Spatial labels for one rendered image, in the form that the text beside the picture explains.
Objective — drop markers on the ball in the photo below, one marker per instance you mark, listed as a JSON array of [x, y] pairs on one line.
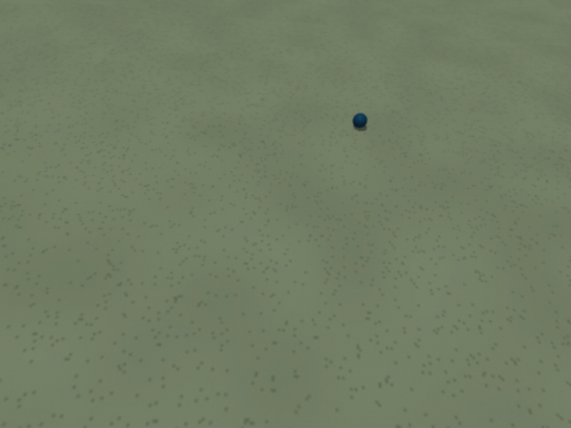
[[359, 120]]

